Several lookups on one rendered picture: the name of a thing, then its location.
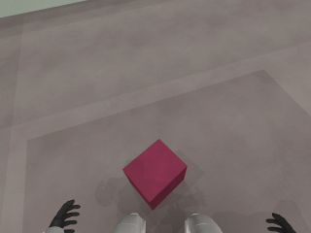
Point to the robot left thigh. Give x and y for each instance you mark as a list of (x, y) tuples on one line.
[(130, 224)]

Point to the robot right hand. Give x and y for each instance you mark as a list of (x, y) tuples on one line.
[(279, 220)]

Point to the robot left hand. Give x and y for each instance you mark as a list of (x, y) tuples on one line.
[(58, 220)]

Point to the carton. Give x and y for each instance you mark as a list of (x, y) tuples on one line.
[(155, 173)]

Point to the robot thigh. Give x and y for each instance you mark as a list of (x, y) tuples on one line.
[(130, 224), (201, 224)]

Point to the robot right thigh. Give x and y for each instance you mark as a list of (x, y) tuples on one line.
[(201, 224)]

